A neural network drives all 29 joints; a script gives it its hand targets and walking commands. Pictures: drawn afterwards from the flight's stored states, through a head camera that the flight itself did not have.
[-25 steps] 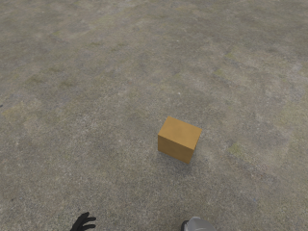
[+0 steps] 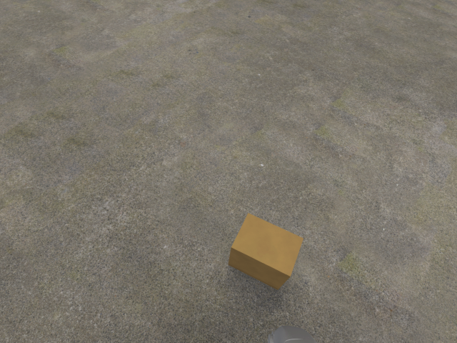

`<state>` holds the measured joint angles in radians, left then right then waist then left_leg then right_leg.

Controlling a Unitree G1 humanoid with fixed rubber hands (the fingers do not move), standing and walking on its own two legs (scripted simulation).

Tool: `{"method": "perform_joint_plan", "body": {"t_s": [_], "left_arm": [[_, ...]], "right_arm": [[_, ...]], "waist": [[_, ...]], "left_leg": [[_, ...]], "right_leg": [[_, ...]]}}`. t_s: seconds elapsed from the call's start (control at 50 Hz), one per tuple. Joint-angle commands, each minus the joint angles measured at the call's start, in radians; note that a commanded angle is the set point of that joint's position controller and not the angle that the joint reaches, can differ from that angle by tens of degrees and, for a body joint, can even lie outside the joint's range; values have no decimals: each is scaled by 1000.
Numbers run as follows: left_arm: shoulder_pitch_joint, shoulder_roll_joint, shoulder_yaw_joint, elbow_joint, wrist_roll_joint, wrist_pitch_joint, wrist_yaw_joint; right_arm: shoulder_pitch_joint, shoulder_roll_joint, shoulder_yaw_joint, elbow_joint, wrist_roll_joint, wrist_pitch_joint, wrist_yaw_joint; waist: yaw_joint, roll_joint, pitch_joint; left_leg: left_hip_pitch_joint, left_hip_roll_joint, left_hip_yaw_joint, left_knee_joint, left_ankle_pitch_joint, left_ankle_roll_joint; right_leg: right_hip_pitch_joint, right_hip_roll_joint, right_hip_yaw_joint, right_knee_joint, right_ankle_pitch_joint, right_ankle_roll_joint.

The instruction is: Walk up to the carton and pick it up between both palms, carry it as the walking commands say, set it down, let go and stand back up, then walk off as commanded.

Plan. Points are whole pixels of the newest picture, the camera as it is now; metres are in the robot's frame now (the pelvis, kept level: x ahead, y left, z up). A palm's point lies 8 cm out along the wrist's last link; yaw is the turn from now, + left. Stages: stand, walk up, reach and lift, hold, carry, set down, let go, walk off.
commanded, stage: walk up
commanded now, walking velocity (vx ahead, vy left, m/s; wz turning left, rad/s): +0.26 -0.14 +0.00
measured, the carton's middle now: (263, 252) +0.47 -0.18 -0.66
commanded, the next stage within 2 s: none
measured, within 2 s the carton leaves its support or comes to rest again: neither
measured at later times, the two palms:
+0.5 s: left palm (130, 313) +0.19 +0.20 -0.15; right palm (357, 313) +0.17 -0.25 -0.14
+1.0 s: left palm (126, 310) +0.20 +0.21 -0.15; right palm (357, 307) +0.18 -0.25 -0.14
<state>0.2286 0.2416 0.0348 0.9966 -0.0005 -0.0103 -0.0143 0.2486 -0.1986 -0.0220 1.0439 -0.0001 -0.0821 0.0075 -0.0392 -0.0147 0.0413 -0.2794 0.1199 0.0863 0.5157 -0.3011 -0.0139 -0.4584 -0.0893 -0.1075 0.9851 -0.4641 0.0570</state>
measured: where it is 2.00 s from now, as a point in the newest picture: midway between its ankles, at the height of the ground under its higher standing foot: outside the picture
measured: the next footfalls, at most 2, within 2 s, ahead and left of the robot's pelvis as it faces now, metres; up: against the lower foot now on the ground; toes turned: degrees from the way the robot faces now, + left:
right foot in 0.20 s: +0.18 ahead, -0.17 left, +0.00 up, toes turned -7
left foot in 0.46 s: +0.17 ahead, +0.09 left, +0.00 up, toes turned +6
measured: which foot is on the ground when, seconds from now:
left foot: down 0.00-0.20, up 0.22-0.44, down 0.46-1.00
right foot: up 0.00-0.18, down 0.20-1.00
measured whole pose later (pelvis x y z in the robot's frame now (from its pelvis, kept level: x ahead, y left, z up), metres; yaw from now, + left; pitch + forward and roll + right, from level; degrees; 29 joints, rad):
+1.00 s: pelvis +0.14 -0.02 +0.00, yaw +1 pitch +1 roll -1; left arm 0.19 0.18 0.03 1.00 0.00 0.04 0.02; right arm 0.19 -0.19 0.01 1.05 0.00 -0.01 -0.01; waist -0.04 -0.02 0.06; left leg -0.24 0.02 0.08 0.52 -0.30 0.03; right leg -0.23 -0.09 -0.11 0.48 -0.25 0.04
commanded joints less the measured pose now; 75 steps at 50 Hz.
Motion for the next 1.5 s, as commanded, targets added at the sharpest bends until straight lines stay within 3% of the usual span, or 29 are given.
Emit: {"method": "perform_joint_plan", "body": {"t_s": [0.0, 0.1, 0.14, 0.16, 0.18, 0.2, 0.24, 0.26, 0.3, 0.32, 0.34, 0.4, 0.46, 0.54, 0.58, 0.7, 0.76, 0.84, 0.88, 1.02, 1.1, 1.2, 1.24, 1.28, 1.32, 1.34, 1.4, 1.46, 1.48], "left_arm": [[-103, 2, -4, -132, 8, -3, -17], [-46, 10, -8, -88, 8, -19, -28], [134, 121, 37, 2, 17, -37, 1], [248, 204, 61, 41, 28, -40, 9], [283, 270, 62, 72, 26, -32, 17], [262, 278, 64, 53, 27, -24, 18], [55, 193, 41, -9, 30, -18, 17], [9, 160, 35, -30, 23, -12, 20], [-40, 77, 13, -15, -3, -11, 33], [-13, 71, 10, -18, -10, -7, 38], [25, 64, 15, -21, -3, -3, 43], [-12, 69, 30, -38, -3, 27, 47], [-2, -1, 12, -56, -7, 40, 42], [40, 29, 11, 1, 0, 36, 42], [52, 33, 11, 9, -3, 30, 44], [28, 33, 11, 9, -3, 28, 48], [45, 50, 15, -2, 2, 37, 48], [59, 23, 7, 3, -2, 27, 45], [42, 36, 14, -3, 4, 31, 44], [37, 27, 20, -5, 2, 32, 45], [52, 11, 9, 5, 7, 27, 44], [40, 33, 21, 1, 8, 20, 44], [47, 66, 31, -21, 11, 33, 47], [217, 176, 66, -12, 40, 52, 58], [198, 313, 123, 38, 76, 43, 75], [197, 277, 112, 14, 68, 39, 75], [53, 243, 140, 20, 68, 21, 69], [88, 202, 95, -63, 37, 38, 67], [8, 176, 87, -72, 29, 47, 58]], "right_arm": [[189, -193, -51, 24, -27, 6, -33], [160, -206, -60, -5, -31, 24, -26], [122, -151, -39, -35, -24, 17, -18], [119, -87, -26, -61, -17, 10, -18], [106, -86, -31, -83, -4, 29, -22], [84, -107, -40, -88, -9, 55, -20], [82, -111, -33, -93, -20, 64, -6], [78, -91, -18, -67, -28, 71, -1], [160, -43, -9, -11, -28, 84, -21], [170, -29, 2, -3, -16, 87, -17], [143, -32, 4, -4, -11, 89, -24], [85, -35, 10, 6, -7, 99, -29], [44, -153, -8, 14, -12, 73, -28], [-14, -85, 10, -2, 2, 61, -38], [11, -68, 6, 13, 1, 57, -38], [30, -97, 4, 5, 3, 48, -41], [-3, -95, 0, -7, -3, 53, -38], [60, -77, -1, -2, 4, 53, -41], [22, -91, -5, -18, -1, 60, -40], [72, -92, -1, -1, -10, 67, -41], [24, -79, -8, -26, -9, 69, -39], [36, -81, -6, -13, -6, 67, -41], [35, -128, -28, -66, -8, 57, -40], [-31, -179, -65, -134, -24, 117, -34], [-33, -172, -88, -111, -51, 125, -17], [-43, -163, -85, -125, -54, 125, -15], [5, -160, -101, -104, -65, 86, 1], [-22, -79, -42, -231, -14, 90, -14], [73, -59, -32, -204, -11, 78, -26]], "waist": [[-65, 259, -129], [2, 331, -163], [110, 122, -289], [177, -150, -332], [178, -339, -263], [161, -305, -203], [80, -206, -20], [73, -198, 62], [1, -98, 52], [12, -205, -33], [21, -163, -25], [2, -120, -10], [27, 145, -55], [52, 63, -67], [59, 114, -99], [52, 0, -119], [52, 102, -115], [42, 20, -139], [39, 72, -139], [45, 0, -106], [50, 70, -71], [54, -5, -90], [42, 123, -47], [103, 25, 35], [113, -172, 115], [110, -99, 106], [56, -148, -31], [93, -199, -76], [32, -194, -135]], "left_leg": [[412, 221, -154, -144, 877, 137], [279, 122, 1, -75, 673, 86], [80, 43, 55, 127, 519, 31], [-106, -13, 35, 309, 187, -9], [-272, -91, -12, 453, -367, -1], [-283, -66, -83, 497, -447, 12], [-232, -29, -97, 450, -227, -13], [-219, -34, -54, 421, -173, -21], [-55, -39, -80, 255, -187, -17], [-33, -71, -49, 195, -193, -18], [-8, -72, -28, 145, -168, -17], [96, -54, -42, -146, 165, -9], [98, 121, -208, -201, 502, 62], [90, 18, -97, -186, 394, 43], [90, 13, -92, -164, 425, 46], [125, 20, -91, -160, 498, 54], [123, 30, -83, -159, 501, 52], [109, 2, -76, -141, 372, 35], [95, 8, -72, -153, 351, 34], [87, 16, -77, -162, 311, 27], [49, 11, -84, -182, 211, 34], [69, 14, -77, -181, 210, 30], [77, 65, -84, -131, 115, 13], [-62, -34, 57, 97, -204, -26], [-239, -46, -115, 474, -255, -56], [-295, -54, -112, 543, -248, -73], [-223, 15, -190, 405, -190, -52], [-190, -26, -137, 210, -238, -85], [13, -2, -155, -9, -172, -81]], "right_leg": [[-174, 28, -9, -135, 15, 13], [102, 77, -100, -521, 267, -13], [443, 40, -103, -485, 385, -44], [590, -177, 146, -506, 493, -91], [608, -384, 438, -629, 581, -188], [529, -412, 460, -676, 442, -204], [273, -299, 374, -768, 31, -152], [202, -270, 359, -795, 35, -154], [227, -190, 158, -660, 848, -158], [301, -170, 112, -623, 1005, -167], [296, -174, 117, -619, 996, -169], [276, -114, 97, -581, 708, -103], [243, 26, 23, -542, 273, -14], [352, -42, 51, -556, 432, -47], [398, -46, 52, -550, 469, -57], [395, -59, 41, -533, 528, -61], [369, -55, 33, -539, 487, -58], [389, -75, 50, -560, 559, -59], [392, -72, 50, -549, 512, -60], [367, -67, 41, -549, 475, -60], [336, -64, 56, -571, 400, -57], [334, -55, 53, -578, 404, -57], [173, -55, 68, -517, 332, -34], [109, -198, 353, -629, 196, -108], [52, -404, 669, -815, 94, -235], [83, -415, 676, -841, 95, -254], [147, -303, 474, -691, 213, -167], [250, -288, 514, -609, 475, -203], [169, -226, 454, -516, 425, -158]]}}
